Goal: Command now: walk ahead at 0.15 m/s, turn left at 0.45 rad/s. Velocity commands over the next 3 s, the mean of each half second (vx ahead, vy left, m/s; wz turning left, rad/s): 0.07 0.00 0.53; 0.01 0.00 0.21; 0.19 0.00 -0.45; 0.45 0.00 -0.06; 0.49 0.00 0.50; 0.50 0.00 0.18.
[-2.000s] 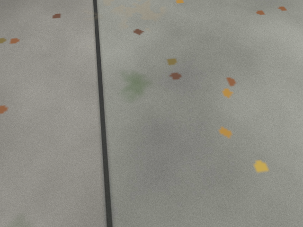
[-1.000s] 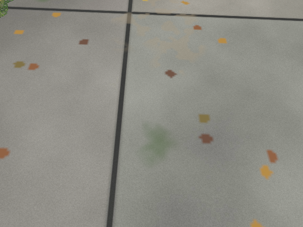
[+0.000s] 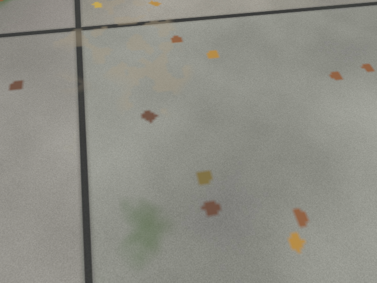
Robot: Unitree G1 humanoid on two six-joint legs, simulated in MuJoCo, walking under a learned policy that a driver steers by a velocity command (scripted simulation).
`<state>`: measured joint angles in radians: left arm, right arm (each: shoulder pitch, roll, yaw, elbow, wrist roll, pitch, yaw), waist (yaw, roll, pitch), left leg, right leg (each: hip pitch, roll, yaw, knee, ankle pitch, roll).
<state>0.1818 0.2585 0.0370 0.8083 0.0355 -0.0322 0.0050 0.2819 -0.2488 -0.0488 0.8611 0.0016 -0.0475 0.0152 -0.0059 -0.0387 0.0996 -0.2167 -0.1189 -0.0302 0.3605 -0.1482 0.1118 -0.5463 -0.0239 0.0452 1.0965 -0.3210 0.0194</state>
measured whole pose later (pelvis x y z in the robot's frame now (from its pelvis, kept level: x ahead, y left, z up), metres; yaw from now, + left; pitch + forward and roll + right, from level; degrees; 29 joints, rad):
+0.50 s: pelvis +0.11 -0.04 +0.00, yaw +19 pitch +0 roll +1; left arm 0.13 0.27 0.01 0.73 0.01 0.01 0.05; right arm 0.24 -0.35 -0.09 0.79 -0.01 0.06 0.00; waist -0.03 0.05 0.09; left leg -0.40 -0.12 -0.08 1.10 -0.50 -0.02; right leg -0.27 0.01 -0.01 0.45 -0.18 -0.04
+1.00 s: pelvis +0.08 -0.02 +0.00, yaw +22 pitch -1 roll -1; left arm 0.29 0.28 0.04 0.87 0.01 0.05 0.00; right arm 0.14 -0.21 0.01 0.81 -0.01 0.02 -0.03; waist 0.04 -0.05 0.05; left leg -0.14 -0.03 0.04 0.40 -0.24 0.05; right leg -0.35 0.02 0.03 0.88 -0.45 0.00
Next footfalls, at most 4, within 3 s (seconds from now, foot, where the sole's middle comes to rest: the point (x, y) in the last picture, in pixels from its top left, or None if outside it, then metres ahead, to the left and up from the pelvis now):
0.36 right None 0.21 -0.10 -0.78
0.82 left None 0.08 0.07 -0.78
1.28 right None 0.10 -0.13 -0.78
1.76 left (172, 271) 0.46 0.05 -0.78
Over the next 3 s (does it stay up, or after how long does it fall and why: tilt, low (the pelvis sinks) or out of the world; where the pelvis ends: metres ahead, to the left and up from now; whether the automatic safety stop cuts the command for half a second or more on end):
stays up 0.90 0.13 0.00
